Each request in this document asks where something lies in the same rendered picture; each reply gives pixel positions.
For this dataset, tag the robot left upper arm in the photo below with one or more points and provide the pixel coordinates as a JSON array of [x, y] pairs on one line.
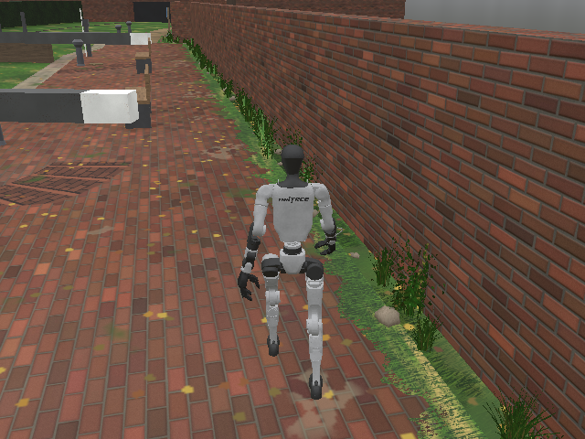
[[260, 209]]

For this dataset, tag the robot right forearm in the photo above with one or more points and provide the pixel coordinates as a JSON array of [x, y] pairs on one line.
[[330, 235]]

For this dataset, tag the robot right hand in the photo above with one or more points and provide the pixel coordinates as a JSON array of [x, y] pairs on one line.
[[323, 243]]

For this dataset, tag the robot right upper arm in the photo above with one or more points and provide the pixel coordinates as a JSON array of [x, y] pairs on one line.
[[324, 204]]

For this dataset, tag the robot left forearm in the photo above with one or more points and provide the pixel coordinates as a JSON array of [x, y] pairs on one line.
[[251, 251]]

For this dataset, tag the robot right foot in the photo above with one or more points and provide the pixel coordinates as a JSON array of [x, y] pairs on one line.
[[316, 391]]

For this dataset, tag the robot left hand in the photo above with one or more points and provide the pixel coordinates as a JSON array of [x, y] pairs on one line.
[[242, 283]]

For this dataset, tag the robot torso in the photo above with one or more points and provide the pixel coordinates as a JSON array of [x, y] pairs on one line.
[[292, 219]]

